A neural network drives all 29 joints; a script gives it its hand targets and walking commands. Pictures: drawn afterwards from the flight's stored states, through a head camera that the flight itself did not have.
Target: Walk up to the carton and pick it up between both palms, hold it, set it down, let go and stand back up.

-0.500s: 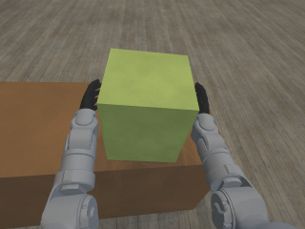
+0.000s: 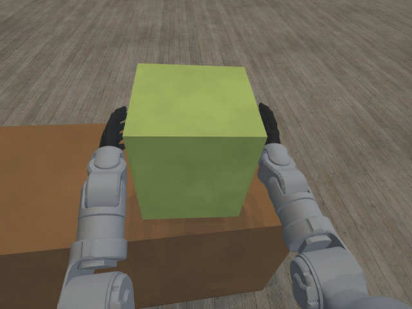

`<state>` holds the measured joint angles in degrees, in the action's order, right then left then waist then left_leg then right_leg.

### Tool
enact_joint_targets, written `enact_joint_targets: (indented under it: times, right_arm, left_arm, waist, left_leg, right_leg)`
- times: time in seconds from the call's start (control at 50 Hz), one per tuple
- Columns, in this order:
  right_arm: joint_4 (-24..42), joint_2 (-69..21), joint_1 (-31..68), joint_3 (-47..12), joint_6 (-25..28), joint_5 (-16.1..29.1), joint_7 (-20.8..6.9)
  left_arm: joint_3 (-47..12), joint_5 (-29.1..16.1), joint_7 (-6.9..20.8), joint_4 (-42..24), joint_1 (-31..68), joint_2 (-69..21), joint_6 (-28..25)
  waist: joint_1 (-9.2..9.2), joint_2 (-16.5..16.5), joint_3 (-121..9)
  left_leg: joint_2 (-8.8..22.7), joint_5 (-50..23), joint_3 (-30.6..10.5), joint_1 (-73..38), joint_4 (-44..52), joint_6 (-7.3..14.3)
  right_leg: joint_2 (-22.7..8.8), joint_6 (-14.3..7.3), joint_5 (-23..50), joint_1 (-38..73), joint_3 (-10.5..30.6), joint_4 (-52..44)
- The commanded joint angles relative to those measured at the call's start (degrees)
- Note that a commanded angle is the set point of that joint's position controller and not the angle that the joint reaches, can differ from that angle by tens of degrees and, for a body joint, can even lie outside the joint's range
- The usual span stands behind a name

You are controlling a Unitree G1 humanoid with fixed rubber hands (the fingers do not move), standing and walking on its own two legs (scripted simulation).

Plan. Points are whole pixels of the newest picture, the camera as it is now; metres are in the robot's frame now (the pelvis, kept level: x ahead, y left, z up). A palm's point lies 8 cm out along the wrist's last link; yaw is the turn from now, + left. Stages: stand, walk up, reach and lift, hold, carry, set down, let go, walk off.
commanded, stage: reach and lift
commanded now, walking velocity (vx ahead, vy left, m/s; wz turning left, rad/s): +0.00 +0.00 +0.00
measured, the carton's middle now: (191, 145) +0.40 +0.00 +0.12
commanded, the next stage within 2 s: hold in 0.76 s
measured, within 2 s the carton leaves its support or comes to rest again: neither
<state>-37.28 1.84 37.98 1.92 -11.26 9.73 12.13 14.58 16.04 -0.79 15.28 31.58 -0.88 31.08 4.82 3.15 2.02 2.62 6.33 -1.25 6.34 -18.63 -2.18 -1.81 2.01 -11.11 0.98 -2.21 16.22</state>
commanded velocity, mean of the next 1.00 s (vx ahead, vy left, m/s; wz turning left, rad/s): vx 0.00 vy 0.00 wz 0.00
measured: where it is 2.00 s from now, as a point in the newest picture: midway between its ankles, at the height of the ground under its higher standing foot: outside the picture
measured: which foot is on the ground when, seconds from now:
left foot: down 0.00-1.00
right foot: down 0.00-1.00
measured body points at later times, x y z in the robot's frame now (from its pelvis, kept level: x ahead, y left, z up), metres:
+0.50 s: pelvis +0.00 +0.00 +0.00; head -0.03 +0.03 +0.45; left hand +0.38 +0.15 +0.16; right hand +0.38 -0.15 +0.16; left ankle +0.05 +0.14 -0.75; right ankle -0.02 -0.14 -0.75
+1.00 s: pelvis +0.00 +0.00 +0.00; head -0.04 +0.03 +0.45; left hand +0.38 +0.15 +0.17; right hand +0.38 -0.15 +0.18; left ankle +0.05 +0.14 -0.75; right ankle -0.02 -0.14 -0.75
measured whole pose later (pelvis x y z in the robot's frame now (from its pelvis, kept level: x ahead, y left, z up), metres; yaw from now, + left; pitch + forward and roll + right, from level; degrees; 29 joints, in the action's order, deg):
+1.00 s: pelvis +0.00 +0.00 +0.00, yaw +0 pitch -7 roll -1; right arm -32.4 3.2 40.1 -0.1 -18.1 13.7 13.9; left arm 14.7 16.4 0.2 9.1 32.4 -0.4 38.5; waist 5.2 2.7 0.9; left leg 2.6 6.0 -1.1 5.8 -18.4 -2.1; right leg -1.8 2.0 -10.8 1.4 -2.0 16.1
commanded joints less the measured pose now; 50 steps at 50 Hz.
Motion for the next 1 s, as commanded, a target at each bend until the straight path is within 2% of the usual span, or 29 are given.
enact_joint_targets:
  times: [0.0, 0.06, 0.24, 0.62, 0.8, 0.98]
  right_arm:
    - [21.61, -34.54, 42.08, -24.22, 3.49, 3.64, -6.06]
    - [24.64, -34.64, 41.78, -25.54, 2.92, 4.44, -5.59]
    - [26.95, -33.87, 40.87, -26.46, 0.96, 5.44, -5.03]
    - [23.56, -32.97, 43.94, -24.05, -1.39, 6.51, -5.62]
    - [22.8, -33.39, 45.65, -24.02, -2.36, 7.29, -5.58]
    - [23.99, -33.4, 44.76, -24.82, -3.8, 8.49, -4.97]
  left_arm:
    - [-29.75, -8.17, 8.46, -12.41, 41.3, -35.1, -4.12]
    - [-31.39, -8.86, 8.41, -14.76, 40.77, -35.19, -3.64]
    - [-32.21, -9.12, 8.76, -16.6, 39.77, -34.51, -1.97]
    - [-30.33, -8.6, 8.4, -14.88, 43.36, -34.06, 0.2]
    - [-29.24, -8.59, 8.2, -14.37, 44.8, -33.73, 0.87]
    - [-29.61, -8.77, 8.5, -16.94, 44.53, -33.37, 2.24]
  waist:
    - [0.42, -4.39, -28.11]
    - [0.59, -4.49, -29.22]
    - [0.97, -4.37, -28.39]
    - [0.91, -4.97, -26.76]
    - [0.44, -4.5, -27.12]
    - [0.91, -4.78, -27.05]
  left_leg:
    - [-5.94, -16.42, 2.61, -17.93, -2.24, -0.43]
    - [-6.04, -17.56, 2.22, -18.11, -2.79, -0.57]
    - [-5.96, -17.07, 1.84, -18.37, -2.44, -0.53]
    - [-5.62, -13.43, 2.53, -18.84, -1.18, -0.18]
    - [-5.74, -13.06, 2.77, -18.76, -1.11, 0.17]
    - [-5.86, -14.91, 2.8, -19.4, -1.46, 0.0]
  right_leg:
    - [5.2, 2.17, 18.14, -2.04, -2.93, -1.39]
    - [5.33, 2.3, 19.91, -1.83, -2.83, -0.95]
    - [5.39, 2.22, 19.16, -2.61, -2.74, -1.27]
    - [5.54, 1.53, 10.63, -5.45, -3.04, -2.87]
    - [5.61, 1.73, 10.27, -5.42, -2.9, -2.91]
    - [5.77, 1.98, 12.16, -4.66, -2.77, -2.8]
